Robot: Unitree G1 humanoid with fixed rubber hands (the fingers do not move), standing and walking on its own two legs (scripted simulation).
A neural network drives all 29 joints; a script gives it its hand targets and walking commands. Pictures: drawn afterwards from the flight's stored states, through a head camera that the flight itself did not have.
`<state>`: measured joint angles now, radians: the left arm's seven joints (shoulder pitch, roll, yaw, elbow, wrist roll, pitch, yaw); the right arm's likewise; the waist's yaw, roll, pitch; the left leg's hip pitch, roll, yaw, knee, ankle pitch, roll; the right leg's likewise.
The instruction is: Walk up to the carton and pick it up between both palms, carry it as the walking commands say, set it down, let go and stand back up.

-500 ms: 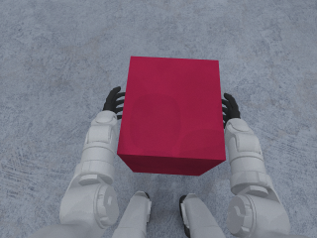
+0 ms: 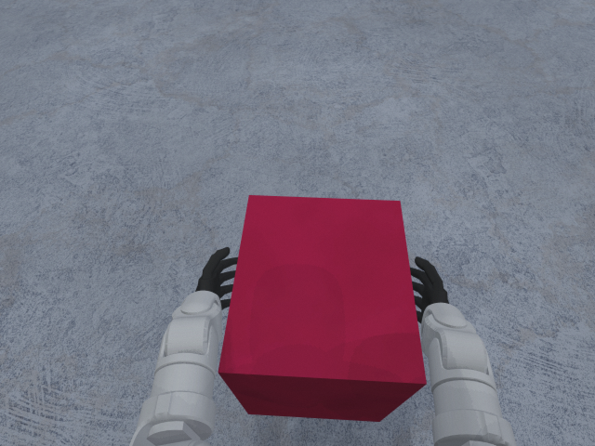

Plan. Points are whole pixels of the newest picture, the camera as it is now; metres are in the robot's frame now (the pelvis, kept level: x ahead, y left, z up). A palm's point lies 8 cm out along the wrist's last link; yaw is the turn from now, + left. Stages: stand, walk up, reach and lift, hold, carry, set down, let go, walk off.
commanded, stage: reach and lift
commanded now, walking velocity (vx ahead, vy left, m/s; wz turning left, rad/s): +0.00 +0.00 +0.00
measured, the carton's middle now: (318, 315) +0.31 -0.02 -0.09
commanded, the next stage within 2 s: hold in 1.64 s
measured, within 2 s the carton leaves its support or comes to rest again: neither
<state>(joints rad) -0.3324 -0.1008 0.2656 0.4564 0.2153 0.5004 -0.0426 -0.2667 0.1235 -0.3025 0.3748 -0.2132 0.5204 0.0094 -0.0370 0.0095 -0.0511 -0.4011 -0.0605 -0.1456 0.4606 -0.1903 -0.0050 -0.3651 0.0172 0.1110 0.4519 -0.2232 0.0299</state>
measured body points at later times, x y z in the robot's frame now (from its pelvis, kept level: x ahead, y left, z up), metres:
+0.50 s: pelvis -0.01 -0.01 +0.01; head -0.03 -0.01 +0.46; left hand +0.31 +0.14 +0.03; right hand +0.28 -0.18 +0.03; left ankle +0.02 +0.12 -0.74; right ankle +0.00 -0.14 -0.74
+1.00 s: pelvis -0.01 +0.00 +0.01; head -0.04 +0.00 +0.46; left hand +0.30 +0.15 +0.03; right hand +0.28 -0.17 +0.03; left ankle +0.02 +0.12 -0.74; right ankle +0.00 -0.14 -0.74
